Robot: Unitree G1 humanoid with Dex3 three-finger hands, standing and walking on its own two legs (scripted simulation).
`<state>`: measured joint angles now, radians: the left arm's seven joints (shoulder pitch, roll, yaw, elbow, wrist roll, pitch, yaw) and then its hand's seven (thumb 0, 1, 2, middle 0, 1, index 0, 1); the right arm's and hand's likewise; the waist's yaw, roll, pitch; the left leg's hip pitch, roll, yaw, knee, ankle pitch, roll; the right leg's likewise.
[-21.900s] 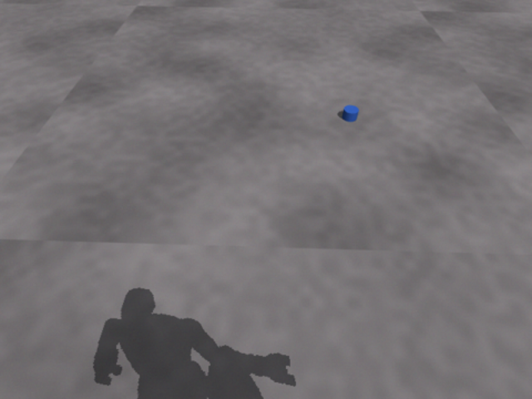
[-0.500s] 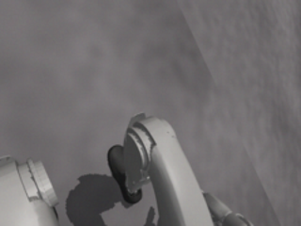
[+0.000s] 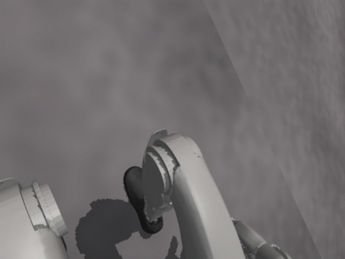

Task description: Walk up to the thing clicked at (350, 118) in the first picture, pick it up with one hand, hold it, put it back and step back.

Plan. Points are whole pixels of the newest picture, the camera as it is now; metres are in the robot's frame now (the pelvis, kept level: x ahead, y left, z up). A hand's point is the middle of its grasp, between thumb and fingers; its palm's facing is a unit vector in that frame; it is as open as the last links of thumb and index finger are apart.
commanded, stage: close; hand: left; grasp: from above
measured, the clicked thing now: out of the picture +0.44 +0.40 -0.27
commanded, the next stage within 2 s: settle in 0.52 s
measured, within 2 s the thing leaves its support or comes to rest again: leaves its support in 0.90 s
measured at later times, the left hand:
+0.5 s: hand out of the picture +0.43 +0.39 -0.25, palm faces -0.44 -0.18 -0.88, open 11.6 cm
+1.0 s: hand out of the picture +0.44 +0.40 -0.23, palm faces -0.42 -0.17 -0.89, open 11.6 cm
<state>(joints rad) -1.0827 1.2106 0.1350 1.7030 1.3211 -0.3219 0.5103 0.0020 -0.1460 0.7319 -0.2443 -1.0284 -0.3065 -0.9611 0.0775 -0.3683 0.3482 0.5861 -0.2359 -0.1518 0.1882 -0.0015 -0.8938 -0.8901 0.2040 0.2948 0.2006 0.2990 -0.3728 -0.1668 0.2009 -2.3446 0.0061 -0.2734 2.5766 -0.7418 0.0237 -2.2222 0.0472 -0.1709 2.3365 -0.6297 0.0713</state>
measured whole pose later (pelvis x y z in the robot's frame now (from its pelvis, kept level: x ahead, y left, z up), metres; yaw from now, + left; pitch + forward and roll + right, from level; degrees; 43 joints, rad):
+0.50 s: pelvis +0.00 +0.00 +0.00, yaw +0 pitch +26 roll -17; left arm -1.09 1.22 0.13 1.72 1.32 -0.33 0.52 0.00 -0.11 0.62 -0.39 -0.92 -0.39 -0.84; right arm 0.07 -0.37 0.36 0.59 -0.24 -0.15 0.18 0.00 -0.89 -0.89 0.20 0.29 0.20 0.30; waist -0.38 -0.17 0.21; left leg -2.34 0.01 -0.27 2.58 -0.73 0.02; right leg -2.22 0.05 -0.17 2.34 -0.62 0.07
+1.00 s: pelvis +0.00 +0.00 +0.00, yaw +0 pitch +28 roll -17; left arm -1.05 1.16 0.17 1.57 1.31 -0.29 0.43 -0.01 -0.15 0.64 -0.45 -0.87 -0.45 -0.80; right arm 0.10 -0.37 0.31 0.58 -0.22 -0.13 0.19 0.00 -0.90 -0.89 0.21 0.29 0.20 0.30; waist -0.35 -0.14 0.16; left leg -2.36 0.00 -0.27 2.56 -0.73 0.02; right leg -2.23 0.03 -0.17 2.33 -0.63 0.06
